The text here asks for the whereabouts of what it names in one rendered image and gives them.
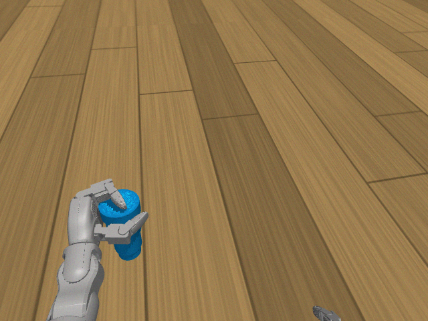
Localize left robot hand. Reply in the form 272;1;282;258
68;179;148;247

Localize right robot hand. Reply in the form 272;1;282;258
312;306;341;321

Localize cup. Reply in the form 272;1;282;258
98;189;142;261

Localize left robot arm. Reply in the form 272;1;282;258
46;242;104;321

